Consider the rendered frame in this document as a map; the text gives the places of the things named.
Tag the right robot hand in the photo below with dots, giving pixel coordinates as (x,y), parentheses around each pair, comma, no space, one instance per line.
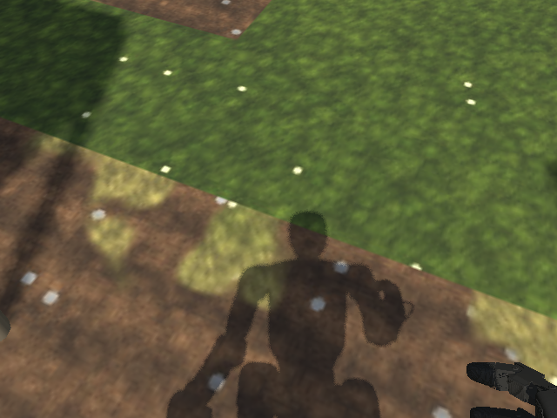
(519,380)

